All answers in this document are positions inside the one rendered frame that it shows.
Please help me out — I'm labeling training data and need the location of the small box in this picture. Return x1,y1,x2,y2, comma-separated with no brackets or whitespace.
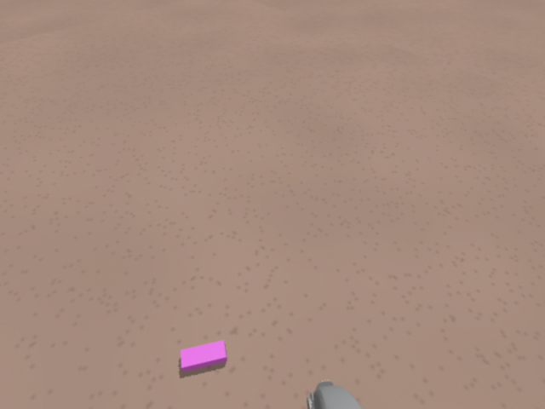
181,340,227,372

